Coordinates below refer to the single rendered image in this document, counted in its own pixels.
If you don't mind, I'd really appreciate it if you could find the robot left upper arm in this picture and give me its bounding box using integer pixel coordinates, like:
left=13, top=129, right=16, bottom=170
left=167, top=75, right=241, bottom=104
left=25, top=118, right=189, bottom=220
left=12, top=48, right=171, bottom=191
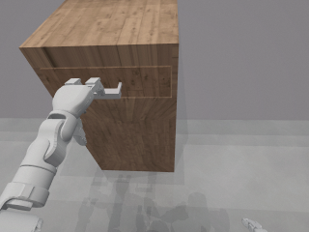
left=0, top=209, right=43, bottom=232

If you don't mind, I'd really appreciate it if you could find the right robot hand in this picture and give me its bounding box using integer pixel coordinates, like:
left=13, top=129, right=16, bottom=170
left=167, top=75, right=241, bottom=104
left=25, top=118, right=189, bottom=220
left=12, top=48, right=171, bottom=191
left=241, top=217, right=267, bottom=232

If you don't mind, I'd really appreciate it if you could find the handle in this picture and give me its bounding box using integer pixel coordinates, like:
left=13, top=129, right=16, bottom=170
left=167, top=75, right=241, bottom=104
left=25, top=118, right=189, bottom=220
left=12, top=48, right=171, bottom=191
left=94, top=82, right=123, bottom=100

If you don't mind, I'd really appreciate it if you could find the drawer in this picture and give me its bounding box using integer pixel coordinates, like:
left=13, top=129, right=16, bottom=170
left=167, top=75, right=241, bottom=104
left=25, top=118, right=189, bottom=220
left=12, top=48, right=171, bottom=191
left=40, top=66, right=171, bottom=98

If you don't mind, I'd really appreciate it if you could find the left robot hand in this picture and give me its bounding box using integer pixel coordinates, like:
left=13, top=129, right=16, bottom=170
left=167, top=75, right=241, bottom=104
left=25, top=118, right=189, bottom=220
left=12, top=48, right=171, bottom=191
left=52, top=77, right=105, bottom=146

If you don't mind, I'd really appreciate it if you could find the robot left forearm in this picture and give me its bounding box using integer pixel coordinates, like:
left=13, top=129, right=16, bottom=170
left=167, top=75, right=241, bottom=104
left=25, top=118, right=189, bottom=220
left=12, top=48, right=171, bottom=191
left=0, top=110, right=78, bottom=212

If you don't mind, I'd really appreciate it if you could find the cabinet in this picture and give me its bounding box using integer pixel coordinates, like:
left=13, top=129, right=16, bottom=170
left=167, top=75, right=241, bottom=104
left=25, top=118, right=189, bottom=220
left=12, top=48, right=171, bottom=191
left=19, top=0, right=180, bottom=172

